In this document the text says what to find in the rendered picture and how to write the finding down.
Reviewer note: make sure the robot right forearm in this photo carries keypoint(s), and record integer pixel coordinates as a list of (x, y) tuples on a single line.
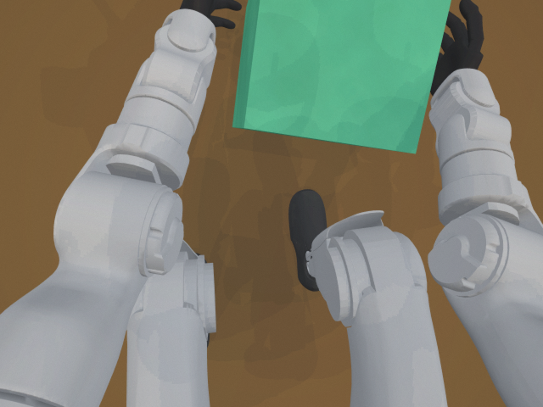
[(476, 163)]

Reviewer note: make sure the right robot hand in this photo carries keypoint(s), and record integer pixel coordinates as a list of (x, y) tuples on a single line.
[(464, 52)]

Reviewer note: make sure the robot right upper arm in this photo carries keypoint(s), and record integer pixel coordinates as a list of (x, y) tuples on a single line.
[(491, 272)]

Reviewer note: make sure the robot left forearm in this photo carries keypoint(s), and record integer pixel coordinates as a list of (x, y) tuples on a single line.
[(150, 140)]

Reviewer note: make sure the left robot hand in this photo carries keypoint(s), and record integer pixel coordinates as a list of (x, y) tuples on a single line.
[(206, 7)]

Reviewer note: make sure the carton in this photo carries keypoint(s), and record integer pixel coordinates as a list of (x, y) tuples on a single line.
[(356, 72)]

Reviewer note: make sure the right robot foot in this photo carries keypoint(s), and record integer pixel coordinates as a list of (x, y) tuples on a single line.
[(307, 219)]

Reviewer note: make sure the robot right shin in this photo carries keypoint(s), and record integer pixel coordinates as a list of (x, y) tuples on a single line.
[(362, 220)]

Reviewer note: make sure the robot left upper arm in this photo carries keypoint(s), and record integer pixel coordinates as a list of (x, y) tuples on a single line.
[(60, 343)]

